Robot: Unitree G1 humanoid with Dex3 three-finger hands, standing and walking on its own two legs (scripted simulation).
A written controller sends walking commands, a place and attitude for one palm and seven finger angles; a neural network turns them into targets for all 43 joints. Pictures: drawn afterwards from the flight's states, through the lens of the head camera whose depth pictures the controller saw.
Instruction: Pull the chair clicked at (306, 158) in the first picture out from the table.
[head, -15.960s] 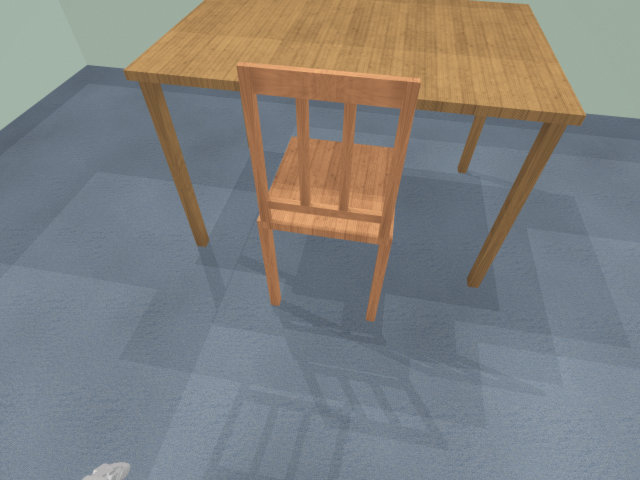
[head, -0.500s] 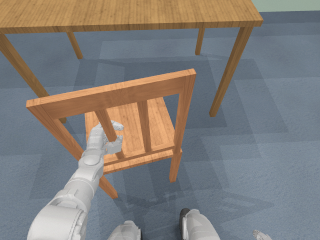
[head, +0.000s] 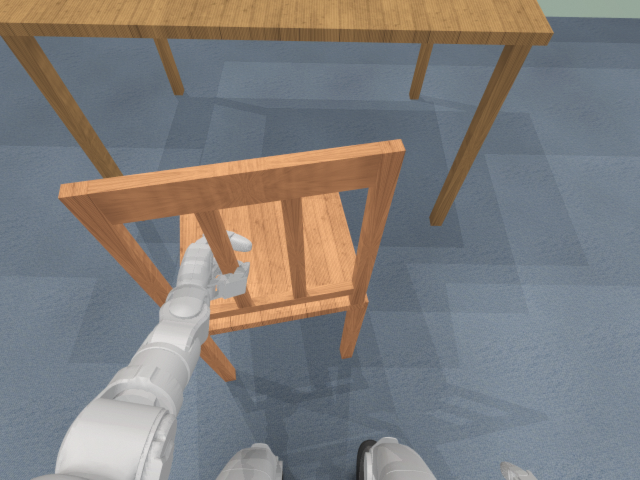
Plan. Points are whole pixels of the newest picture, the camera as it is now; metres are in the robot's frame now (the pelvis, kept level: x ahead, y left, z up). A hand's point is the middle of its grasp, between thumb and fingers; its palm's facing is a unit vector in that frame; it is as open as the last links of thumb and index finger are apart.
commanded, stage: step backward, pulling the chair out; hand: left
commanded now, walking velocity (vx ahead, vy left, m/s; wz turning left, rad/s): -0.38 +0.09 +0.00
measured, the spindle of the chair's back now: (229, 265) +0.40 +0.16 -0.07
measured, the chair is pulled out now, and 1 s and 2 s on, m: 0.32 0.48 0.60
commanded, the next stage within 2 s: stop walking, hand still on the chair in 1.04 s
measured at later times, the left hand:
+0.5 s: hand (226, 332) +0.29 +0.14 -0.05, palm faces +0.02 -0.98 -0.22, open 5.7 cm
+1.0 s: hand (216, 397) +0.21 +0.14 -0.05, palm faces +0.04 -0.98 -0.20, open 5.7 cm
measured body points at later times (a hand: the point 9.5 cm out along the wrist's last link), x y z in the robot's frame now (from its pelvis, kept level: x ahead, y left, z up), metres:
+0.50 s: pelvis -0.09 -0.01 -0.01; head -0.01 -0.01 +0.43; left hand +0.29 +0.19 -0.04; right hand -0.01 -0.25 -0.14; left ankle +0.02 +0.14 -0.72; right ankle -0.01 -0.13 -0.72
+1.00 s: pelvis -0.16 +0.00 +0.00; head -0.11 -0.01 +0.44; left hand +0.21 +0.19 -0.04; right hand -0.09 -0.27 -0.13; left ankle -0.13 +0.13 -0.70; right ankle -0.06 -0.14 -0.72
